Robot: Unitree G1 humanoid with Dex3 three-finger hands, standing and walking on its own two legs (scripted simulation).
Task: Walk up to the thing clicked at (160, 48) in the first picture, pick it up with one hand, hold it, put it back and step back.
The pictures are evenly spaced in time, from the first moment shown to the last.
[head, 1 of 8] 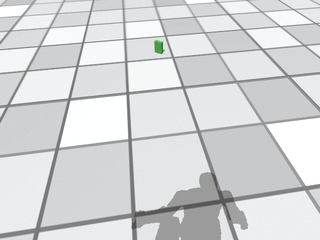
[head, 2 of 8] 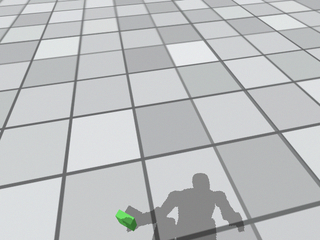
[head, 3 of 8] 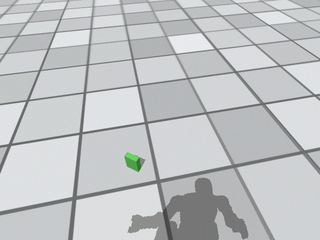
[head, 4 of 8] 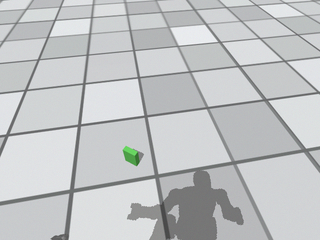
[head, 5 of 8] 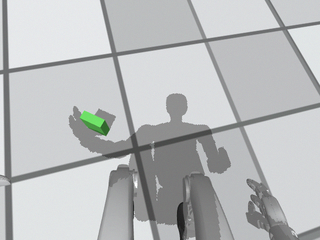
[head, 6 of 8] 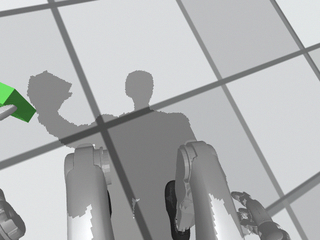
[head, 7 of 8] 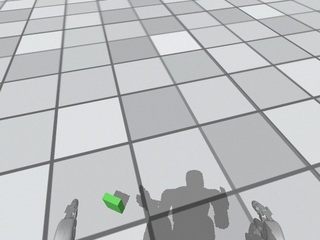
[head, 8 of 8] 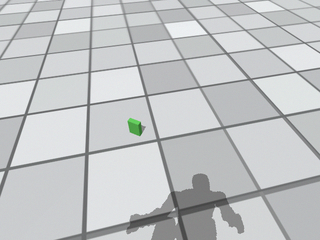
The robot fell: no
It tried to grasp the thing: yes
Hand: left
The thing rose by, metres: 0.62
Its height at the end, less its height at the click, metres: +0.00
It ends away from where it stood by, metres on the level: 0.03
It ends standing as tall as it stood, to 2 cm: yes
